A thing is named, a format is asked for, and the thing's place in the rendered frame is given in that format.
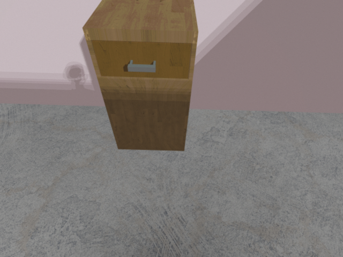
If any handle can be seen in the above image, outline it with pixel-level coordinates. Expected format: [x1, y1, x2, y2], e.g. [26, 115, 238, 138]
[128, 60, 156, 72]

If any drawer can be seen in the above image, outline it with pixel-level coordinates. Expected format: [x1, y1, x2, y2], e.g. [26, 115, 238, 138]
[92, 40, 191, 79]

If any cabinet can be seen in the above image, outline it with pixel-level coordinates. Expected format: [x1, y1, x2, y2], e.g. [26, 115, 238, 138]
[83, 0, 198, 151]

